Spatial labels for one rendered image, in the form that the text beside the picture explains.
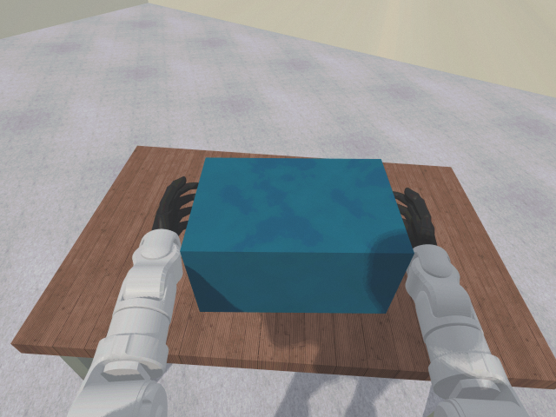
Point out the robot left forearm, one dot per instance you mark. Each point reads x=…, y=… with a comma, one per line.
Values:
x=135, y=346

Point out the table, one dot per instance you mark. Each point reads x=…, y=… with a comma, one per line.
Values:
x=75, y=310

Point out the robot right hand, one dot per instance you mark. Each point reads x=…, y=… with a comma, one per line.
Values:
x=418, y=223

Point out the robot right forearm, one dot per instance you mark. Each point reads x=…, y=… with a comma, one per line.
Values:
x=462, y=365

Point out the carton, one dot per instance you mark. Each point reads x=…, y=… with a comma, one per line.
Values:
x=295, y=235

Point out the right robot upper arm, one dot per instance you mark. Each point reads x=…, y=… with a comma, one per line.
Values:
x=455, y=407

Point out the left robot upper arm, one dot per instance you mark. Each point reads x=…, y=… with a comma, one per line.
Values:
x=143, y=398

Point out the robot left hand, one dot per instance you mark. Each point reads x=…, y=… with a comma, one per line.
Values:
x=170, y=213

